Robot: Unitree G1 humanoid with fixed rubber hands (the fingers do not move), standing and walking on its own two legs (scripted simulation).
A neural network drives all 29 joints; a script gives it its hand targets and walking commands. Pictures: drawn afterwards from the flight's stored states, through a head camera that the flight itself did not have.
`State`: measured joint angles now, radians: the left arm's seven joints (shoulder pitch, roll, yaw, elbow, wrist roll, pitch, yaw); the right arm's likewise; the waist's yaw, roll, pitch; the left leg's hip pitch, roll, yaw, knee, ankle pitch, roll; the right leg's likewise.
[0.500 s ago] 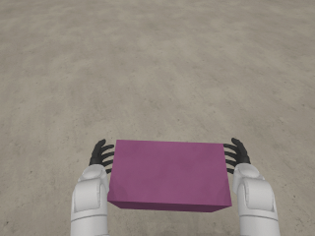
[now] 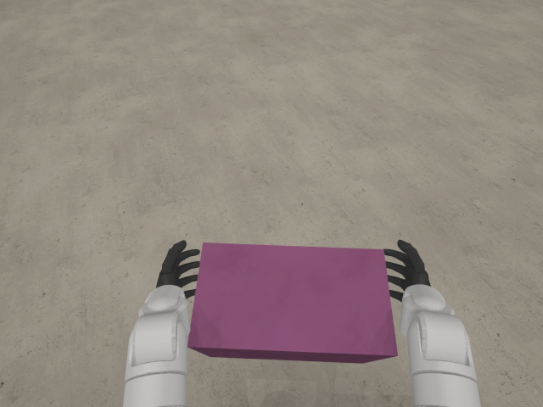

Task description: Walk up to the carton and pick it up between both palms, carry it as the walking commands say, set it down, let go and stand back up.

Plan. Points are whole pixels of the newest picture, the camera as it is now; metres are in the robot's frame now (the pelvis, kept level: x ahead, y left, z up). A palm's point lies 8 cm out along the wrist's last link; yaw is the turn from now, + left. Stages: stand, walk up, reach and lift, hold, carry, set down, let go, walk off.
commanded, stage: carry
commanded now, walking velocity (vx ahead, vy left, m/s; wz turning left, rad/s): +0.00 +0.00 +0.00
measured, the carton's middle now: (289, 308) +0.29 +0.00 -0.06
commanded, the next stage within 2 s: none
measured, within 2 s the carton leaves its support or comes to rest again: neither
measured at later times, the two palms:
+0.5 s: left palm (176, 280) +0.29 +0.17 +0.03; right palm (413, 280) +0.29 -0.18 +0.03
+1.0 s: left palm (174, 277) +0.29 +0.17 +0.04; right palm (414, 276) +0.29 -0.18 +0.04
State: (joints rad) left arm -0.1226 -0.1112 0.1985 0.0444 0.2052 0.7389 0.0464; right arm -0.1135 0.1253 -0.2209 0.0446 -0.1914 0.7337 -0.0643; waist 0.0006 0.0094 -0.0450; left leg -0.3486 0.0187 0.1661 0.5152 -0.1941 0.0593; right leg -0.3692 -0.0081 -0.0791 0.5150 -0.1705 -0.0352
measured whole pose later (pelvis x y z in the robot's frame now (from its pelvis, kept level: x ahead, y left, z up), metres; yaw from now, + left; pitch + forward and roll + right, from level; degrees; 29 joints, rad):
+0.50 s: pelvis +0.02 +0.00 +0.00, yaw +0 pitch +1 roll +0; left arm -0.14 -0.11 0.21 0.08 0.22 0.70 0.04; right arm -0.13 0.13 -0.23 0.08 -0.20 0.69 -0.06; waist 0.00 0.00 -0.04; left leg -0.32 0.02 0.17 0.53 -0.23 0.05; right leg -0.34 -0.01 -0.07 0.53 -0.21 -0.03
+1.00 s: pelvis +0.02 +0.00 +0.00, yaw -1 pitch +1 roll +0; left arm -0.12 -0.12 0.20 0.00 0.18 0.77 0.06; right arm -0.11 0.13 -0.22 0.01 -0.17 0.75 -0.07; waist 0.00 0.00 -0.05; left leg -0.31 0.03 0.17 0.53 -0.23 0.05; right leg -0.33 0.00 -0.07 0.52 -0.20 -0.03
